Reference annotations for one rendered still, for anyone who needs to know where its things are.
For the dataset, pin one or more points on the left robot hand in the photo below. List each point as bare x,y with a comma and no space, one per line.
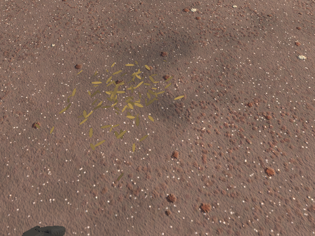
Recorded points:
54,230

